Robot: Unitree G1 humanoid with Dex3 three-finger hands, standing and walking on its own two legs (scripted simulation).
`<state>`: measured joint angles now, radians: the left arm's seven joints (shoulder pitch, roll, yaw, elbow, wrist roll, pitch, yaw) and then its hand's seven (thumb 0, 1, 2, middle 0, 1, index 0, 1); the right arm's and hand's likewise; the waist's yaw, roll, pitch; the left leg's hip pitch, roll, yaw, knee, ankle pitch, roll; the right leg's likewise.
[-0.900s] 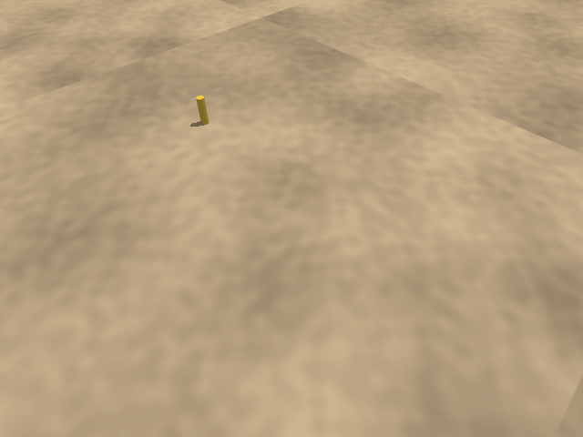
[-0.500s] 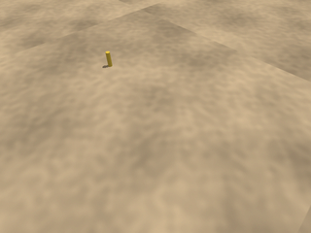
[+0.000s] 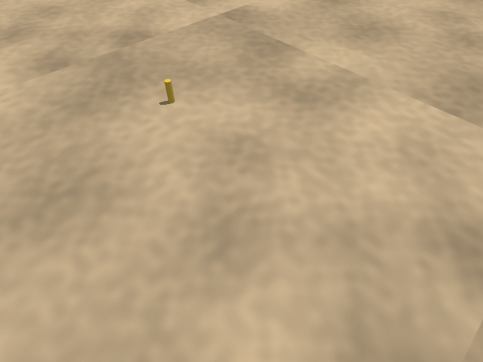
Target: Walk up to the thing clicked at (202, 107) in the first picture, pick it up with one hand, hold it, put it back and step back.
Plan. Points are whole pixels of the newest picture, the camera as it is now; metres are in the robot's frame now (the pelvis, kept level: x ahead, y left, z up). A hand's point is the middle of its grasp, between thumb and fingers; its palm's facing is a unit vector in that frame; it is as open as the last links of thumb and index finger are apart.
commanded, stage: stand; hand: left
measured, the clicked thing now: (169, 91) +1.93 +0.48 -0.70
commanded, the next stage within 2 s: walk up in 0.22 s
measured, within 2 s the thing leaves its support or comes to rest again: neither
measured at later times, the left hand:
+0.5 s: hand out of the picture +0.06 +0.33 -0.16, palm faces +0.08 -0.92 -0.38, open 7.4 cm
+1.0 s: hand (82, 245) +0.40 +0.37 -0.14, palm faces +0.03 -0.93 -0.38, open 7.4 cm
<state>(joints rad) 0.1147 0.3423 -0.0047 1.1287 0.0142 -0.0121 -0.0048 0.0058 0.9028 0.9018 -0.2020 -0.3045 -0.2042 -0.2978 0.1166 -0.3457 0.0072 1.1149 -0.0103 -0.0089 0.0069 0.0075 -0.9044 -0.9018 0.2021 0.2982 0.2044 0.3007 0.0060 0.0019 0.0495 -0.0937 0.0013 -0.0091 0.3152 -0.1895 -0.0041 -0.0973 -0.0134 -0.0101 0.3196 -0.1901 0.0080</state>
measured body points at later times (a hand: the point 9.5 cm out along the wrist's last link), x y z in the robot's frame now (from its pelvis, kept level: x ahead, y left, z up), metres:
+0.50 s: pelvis +0.06 +0.04 -0.01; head +0.06 +0.05 +0.44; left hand +0.06 +0.38 -0.13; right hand +0.18 -0.29 -0.11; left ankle +0.12 +0.19 -0.73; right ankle -0.01 -0.12 -0.75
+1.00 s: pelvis +0.31 +0.08 -0.02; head +0.32 +0.06 +0.43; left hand +0.40 +0.42 -0.11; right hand +0.34 -0.25 -0.15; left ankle +0.16 +0.21 -0.75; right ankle +0.47 -0.05 -0.74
